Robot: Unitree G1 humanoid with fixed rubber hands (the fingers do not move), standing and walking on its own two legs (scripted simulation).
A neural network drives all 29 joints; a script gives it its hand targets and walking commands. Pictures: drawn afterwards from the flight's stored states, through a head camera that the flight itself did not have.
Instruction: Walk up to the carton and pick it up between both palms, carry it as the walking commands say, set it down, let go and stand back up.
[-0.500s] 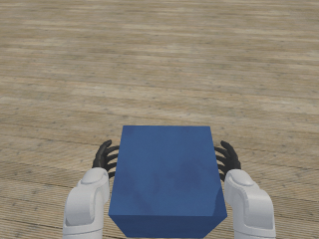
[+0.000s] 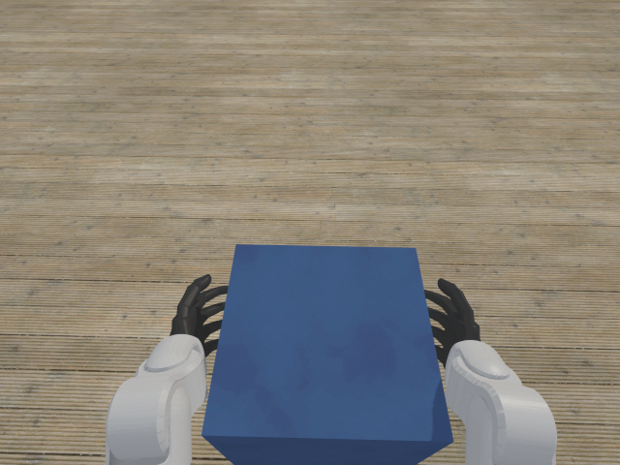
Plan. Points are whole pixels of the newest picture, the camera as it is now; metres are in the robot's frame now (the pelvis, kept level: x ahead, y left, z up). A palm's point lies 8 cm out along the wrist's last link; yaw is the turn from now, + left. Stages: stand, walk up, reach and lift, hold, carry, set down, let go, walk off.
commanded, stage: carry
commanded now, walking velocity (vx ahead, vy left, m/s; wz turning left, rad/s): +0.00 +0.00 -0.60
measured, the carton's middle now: (322, 368) +0.24 +0.00 +0.02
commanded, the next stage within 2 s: none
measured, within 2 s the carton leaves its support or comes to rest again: neither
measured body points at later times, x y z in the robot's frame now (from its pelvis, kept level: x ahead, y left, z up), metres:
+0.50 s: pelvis +0.00 +0.00 +0.01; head -0.01 -0.01 +0.46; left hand +0.26 +0.14 +0.10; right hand +0.25 -0.16 +0.10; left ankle -0.02 +0.13 -0.72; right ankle +0.05 -0.07 -0.72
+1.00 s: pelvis +0.01 +0.02 +0.01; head +0.00 +0.01 +0.46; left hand +0.29 +0.16 +0.08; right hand +0.29 -0.14 +0.07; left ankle -0.02 +0.13 -0.72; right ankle +0.05 -0.07 -0.72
